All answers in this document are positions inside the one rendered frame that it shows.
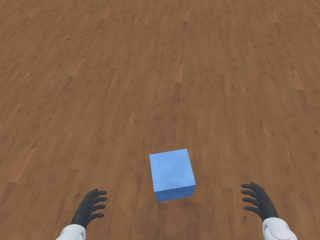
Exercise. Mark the right robot forearm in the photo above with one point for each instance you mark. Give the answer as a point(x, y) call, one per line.
point(277, 229)

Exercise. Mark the left robot forearm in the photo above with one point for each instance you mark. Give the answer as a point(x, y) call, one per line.
point(73, 232)

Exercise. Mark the left robot hand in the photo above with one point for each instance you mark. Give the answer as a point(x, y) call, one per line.
point(83, 214)

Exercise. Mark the right robot hand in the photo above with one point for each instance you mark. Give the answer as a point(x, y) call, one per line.
point(265, 208)

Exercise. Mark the carton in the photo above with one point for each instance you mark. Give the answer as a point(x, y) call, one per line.
point(172, 175)

